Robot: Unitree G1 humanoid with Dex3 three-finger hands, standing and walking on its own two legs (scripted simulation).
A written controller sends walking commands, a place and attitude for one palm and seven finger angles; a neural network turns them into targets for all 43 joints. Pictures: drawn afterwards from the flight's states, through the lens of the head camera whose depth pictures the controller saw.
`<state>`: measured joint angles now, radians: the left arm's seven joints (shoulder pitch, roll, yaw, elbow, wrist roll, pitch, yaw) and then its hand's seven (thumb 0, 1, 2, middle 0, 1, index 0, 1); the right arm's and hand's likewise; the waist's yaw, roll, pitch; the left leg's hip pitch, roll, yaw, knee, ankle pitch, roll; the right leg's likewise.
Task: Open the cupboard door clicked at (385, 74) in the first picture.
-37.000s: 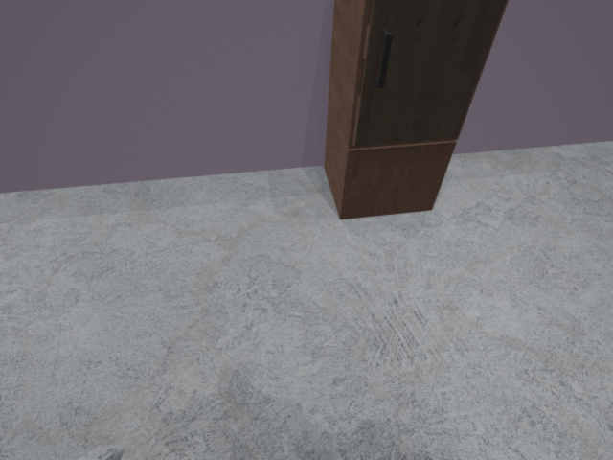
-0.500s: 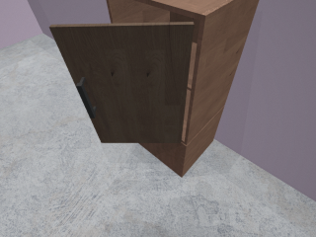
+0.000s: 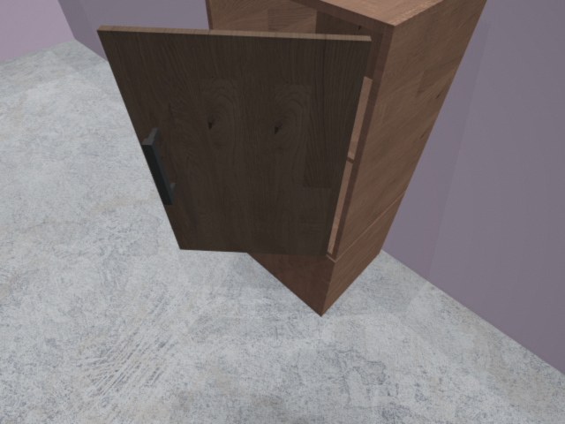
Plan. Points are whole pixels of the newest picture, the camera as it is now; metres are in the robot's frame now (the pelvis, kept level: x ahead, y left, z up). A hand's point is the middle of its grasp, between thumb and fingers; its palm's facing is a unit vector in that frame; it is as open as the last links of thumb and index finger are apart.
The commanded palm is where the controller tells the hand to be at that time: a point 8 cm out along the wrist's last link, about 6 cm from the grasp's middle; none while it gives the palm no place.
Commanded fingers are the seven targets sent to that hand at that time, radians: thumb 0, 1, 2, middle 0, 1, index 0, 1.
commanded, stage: shuffle to correct the standing spot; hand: left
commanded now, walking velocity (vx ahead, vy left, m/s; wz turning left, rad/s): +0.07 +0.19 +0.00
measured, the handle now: (162, 168) +0.56 +0.29 +0.00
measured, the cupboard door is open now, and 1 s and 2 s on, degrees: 41 41 41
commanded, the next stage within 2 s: come to a stop and stand still in 0.18 s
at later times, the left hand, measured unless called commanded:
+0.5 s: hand out of the picture +0.07 +0.25 -0.17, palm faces +0.07 -0.97 -0.22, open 7.4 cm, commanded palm none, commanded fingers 0.00 0.90 0.90 -0.20 -0.30 -0.20 -0.30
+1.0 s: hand out of the picture +0.08 +0.20 -0.15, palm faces +0.00 -0.97 -0.25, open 7.3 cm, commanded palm none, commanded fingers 0.00 0.90 0.90 -0.20 -0.30 -0.20 -0.30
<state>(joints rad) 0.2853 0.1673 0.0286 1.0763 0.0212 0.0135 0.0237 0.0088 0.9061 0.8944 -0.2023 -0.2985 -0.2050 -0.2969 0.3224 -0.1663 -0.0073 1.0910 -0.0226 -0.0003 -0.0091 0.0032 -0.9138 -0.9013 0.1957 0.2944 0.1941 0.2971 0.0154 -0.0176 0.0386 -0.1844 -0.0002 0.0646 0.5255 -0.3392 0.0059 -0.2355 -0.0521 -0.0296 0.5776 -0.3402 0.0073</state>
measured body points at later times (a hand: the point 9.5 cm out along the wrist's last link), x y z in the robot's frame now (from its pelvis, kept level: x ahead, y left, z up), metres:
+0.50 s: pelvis +0.04 +0.06 +0.00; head +0.07 +0.07 +0.45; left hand +0.07 +0.30 -0.15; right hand +0.11 -0.17 -0.15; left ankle +0.02 +0.13 -0.73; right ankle +0.01 -0.06 -0.69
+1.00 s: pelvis +0.03 +0.02 +0.00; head +0.02 -0.01 +0.45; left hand +0.08 +0.25 -0.13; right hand +0.05 -0.20 -0.16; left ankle +0.02 +0.13 -0.73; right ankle +0.04 -0.05 -0.73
